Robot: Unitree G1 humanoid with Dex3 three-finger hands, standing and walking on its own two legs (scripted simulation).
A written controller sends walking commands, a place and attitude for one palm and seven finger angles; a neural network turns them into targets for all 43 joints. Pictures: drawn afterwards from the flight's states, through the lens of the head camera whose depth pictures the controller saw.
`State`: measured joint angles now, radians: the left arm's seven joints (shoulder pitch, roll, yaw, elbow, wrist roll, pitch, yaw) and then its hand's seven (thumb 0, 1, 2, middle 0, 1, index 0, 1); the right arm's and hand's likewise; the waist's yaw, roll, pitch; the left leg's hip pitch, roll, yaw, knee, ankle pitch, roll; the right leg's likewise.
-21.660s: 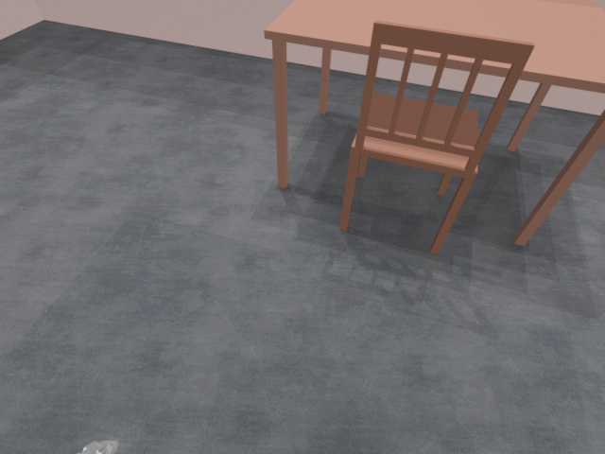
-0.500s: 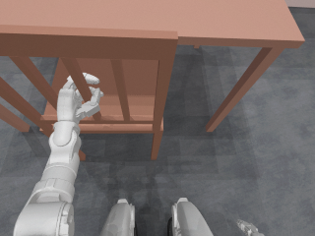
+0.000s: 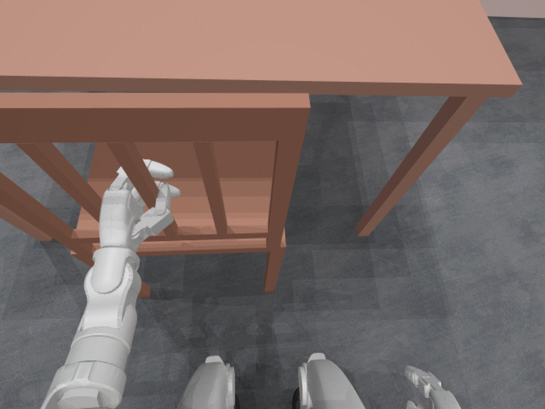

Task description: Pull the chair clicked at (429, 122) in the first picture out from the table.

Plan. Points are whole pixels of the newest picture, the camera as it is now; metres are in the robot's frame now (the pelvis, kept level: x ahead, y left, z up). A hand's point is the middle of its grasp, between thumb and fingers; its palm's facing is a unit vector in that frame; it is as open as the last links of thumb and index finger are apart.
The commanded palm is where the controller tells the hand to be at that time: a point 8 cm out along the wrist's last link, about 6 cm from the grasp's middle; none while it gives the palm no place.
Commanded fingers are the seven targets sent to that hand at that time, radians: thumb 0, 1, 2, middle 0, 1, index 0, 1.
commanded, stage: hook a spindle and tug to test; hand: left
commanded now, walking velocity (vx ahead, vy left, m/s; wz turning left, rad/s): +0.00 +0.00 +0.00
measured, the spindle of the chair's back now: (151, 195) +0.42 +0.17 +0.01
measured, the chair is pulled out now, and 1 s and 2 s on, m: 0.02 0.12 0.24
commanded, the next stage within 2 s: step backward, pulling the chair out in 0.10 s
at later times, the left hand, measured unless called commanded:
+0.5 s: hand (167, 221) +0.37 +0.14 +0.03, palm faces +0.03 -0.99 -0.12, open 5.0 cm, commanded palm +0.34 +0.19 +0.02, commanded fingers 0.00 0.90 0.90 -0.50 -1.45 -0.50 -1.45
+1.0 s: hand (177, 269) +0.30 +0.12 +0.03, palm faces +0.02 -0.99 -0.14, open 5.0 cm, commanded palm +0.28 +0.17 +0.03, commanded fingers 0.00 0.90 0.90 -0.50 -1.45 -0.50 -1.45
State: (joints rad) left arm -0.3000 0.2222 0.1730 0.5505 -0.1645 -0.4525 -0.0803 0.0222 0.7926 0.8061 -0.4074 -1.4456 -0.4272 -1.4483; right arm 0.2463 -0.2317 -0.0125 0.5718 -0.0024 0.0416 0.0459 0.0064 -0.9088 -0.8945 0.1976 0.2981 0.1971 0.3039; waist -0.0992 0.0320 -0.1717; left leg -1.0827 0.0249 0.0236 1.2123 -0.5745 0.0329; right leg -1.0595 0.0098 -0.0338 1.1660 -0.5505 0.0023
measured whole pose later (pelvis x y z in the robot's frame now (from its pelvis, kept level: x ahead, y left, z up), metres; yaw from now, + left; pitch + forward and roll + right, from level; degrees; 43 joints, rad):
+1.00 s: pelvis -0.04 +0.00 +0.09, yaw -2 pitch +6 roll -1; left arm -0.34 0.17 0.05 0.91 -0.09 -0.22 0.10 0.04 0.75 0.81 -0.34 -1.16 -0.50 -1.45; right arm 0.21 -0.24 0.00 0.66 0.05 0.12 -0.12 0.01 -0.91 -0.89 0.20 0.30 0.20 0.30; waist -0.09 0.02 0.07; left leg -0.43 0.03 0.08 0.58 -0.25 0.02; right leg -0.42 0.01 -0.03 0.53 -0.20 -0.01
